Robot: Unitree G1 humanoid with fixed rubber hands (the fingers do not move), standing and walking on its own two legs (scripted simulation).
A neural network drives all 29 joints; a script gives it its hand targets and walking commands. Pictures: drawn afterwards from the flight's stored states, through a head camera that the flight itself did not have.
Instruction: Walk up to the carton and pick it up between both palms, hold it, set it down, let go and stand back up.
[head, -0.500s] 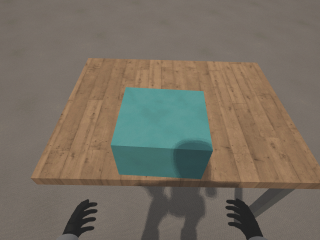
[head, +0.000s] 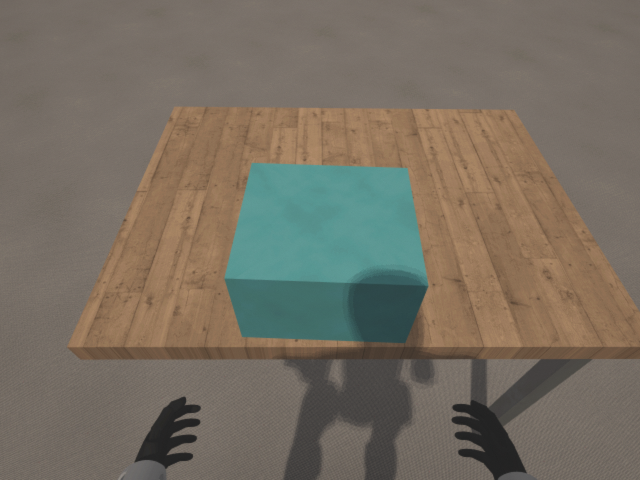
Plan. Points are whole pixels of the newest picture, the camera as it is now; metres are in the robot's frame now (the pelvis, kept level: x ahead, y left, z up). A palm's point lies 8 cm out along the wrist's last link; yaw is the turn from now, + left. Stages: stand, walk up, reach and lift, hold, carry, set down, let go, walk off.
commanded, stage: let go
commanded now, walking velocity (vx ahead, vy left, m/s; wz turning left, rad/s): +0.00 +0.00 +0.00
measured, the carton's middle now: (326, 250) +0.44 +0.01 -0.01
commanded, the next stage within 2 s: stand in 0.24 s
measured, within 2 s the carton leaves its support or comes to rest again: neither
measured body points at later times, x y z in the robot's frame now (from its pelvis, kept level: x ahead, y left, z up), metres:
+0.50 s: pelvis +0.00 +0.00 -0.01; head +0.00 +0.00 +0.44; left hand +0.10 +0.23 -0.12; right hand +0.08 -0.25 -0.14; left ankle -0.01 +0.11 -0.74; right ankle +0.00 -0.10 -0.74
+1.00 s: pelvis +0.00 +0.01 +0.00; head -0.02 +0.01 +0.45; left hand +0.02 +0.23 -0.16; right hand -0.02 -0.21 -0.16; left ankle -0.01 +0.11 -0.74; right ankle +0.00 -0.10 -0.74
